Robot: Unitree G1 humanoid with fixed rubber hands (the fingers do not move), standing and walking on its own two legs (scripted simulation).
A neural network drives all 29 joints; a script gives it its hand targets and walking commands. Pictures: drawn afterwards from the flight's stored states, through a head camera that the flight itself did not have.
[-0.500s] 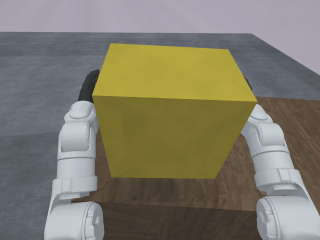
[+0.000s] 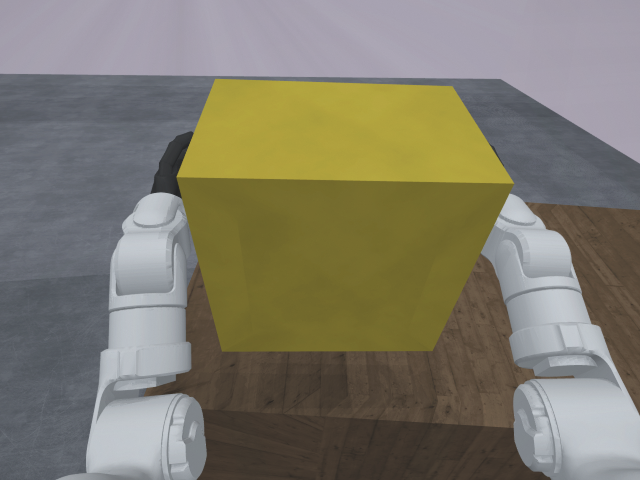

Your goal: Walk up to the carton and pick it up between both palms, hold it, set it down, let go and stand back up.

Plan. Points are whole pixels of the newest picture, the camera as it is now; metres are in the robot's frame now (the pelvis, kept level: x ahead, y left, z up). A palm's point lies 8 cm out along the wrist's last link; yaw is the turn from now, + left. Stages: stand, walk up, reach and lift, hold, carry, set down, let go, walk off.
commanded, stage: reach and lift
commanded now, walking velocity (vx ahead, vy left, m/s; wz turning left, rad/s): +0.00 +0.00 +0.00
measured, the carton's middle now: (331, 225) +0.37 -0.01 +0.19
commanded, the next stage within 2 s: hold in 0.14 s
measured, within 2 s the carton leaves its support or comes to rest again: neither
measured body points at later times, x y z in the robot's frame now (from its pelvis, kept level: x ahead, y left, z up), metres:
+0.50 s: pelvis +0.00 +0.00 +0.00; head -0.07 +0.02 +0.44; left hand +0.37 +0.19 +0.24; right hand +0.38 -0.18 +0.25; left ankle +0.01 +0.13 -0.75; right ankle +0.01 -0.14 -0.75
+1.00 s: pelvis +0.00 +0.00 +0.00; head -0.07 +0.02 +0.44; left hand +0.37 +0.19 +0.24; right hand +0.38 -0.19 +0.26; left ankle +0.01 +0.13 -0.75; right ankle +0.01 -0.14 -0.75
